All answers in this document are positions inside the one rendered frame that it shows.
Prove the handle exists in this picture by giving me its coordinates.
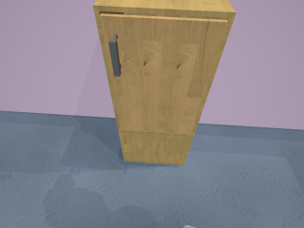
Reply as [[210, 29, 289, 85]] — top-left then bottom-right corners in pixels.
[[108, 34, 122, 77]]

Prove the cupboard door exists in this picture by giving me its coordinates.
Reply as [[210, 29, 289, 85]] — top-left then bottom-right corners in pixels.
[[100, 13, 228, 135]]

